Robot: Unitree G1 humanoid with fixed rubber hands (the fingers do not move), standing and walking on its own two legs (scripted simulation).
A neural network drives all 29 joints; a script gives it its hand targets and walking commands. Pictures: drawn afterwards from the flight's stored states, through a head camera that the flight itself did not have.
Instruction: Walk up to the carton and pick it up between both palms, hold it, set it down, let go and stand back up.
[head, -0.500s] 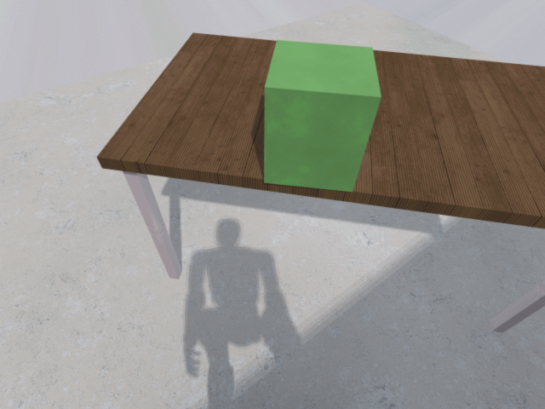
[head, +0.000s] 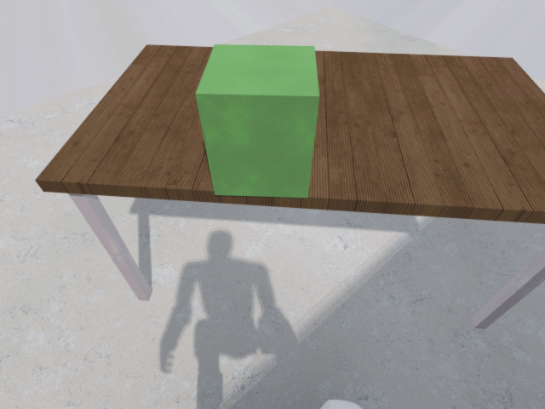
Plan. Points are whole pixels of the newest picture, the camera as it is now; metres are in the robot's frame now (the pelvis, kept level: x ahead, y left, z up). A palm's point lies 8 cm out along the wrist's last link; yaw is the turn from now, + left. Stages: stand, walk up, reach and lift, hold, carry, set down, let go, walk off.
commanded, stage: walk up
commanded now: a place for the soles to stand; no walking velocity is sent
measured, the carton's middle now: (262, 123) +0.65 +0.02 +0.06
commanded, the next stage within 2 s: none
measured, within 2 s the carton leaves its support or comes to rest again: neither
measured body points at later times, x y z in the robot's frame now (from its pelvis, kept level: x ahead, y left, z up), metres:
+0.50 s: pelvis +0.15 -0.03 +0.00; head +0.14 +0.00 +0.45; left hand +0.13 +0.23 -0.15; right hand +0.22 -0.27 -0.11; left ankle +0.15 +0.11 -0.71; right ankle +0.13 -0.13 -0.64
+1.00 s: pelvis +0.24 -0.07 -0.01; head +0.30 -0.07 +0.43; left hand +0.33 +0.19 -0.13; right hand +0.37 -0.33 -0.14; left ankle +0.25 +0.04 -0.71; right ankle +0.31 -0.21 -0.71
